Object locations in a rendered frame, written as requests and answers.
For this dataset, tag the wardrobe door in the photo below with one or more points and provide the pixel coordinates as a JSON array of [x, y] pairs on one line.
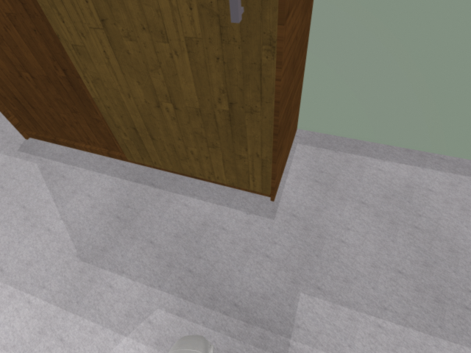
[[180, 86], [40, 85]]

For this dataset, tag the handle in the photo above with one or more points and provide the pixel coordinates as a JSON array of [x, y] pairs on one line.
[[236, 11]]

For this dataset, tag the left robot thigh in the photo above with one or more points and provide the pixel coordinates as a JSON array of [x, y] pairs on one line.
[[192, 344]]

